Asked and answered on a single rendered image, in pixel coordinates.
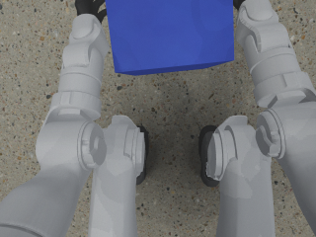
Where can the carton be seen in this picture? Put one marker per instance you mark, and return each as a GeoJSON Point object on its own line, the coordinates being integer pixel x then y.
{"type": "Point", "coordinates": [162, 36]}

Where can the left robot foot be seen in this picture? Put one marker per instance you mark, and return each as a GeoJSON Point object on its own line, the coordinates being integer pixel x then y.
{"type": "Point", "coordinates": [142, 175]}

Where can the left robot upper arm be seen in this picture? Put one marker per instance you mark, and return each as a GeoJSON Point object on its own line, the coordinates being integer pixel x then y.
{"type": "Point", "coordinates": [44, 206]}

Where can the right robot foot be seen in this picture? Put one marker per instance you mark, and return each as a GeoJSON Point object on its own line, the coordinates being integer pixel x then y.
{"type": "Point", "coordinates": [205, 136]}

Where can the robot right hand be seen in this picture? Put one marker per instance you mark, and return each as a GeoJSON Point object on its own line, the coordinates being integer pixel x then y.
{"type": "Point", "coordinates": [237, 4]}

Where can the right robot upper arm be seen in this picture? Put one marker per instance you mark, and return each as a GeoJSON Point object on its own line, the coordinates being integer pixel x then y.
{"type": "Point", "coordinates": [288, 133]}

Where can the robot right forearm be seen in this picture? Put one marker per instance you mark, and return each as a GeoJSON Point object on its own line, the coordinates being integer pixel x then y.
{"type": "Point", "coordinates": [270, 57]}

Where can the robot left hand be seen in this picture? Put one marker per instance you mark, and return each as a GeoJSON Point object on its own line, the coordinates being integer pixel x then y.
{"type": "Point", "coordinates": [91, 7]}

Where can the robot left forearm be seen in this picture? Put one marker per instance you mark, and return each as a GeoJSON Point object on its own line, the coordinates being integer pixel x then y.
{"type": "Point", "coordinates": [81, 75]}

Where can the robot foot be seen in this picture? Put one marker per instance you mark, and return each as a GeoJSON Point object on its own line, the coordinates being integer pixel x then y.
{"type": "Point", "coordinates": [142, 175]}
{"type": "Point", "coordinates": [205, 136]}

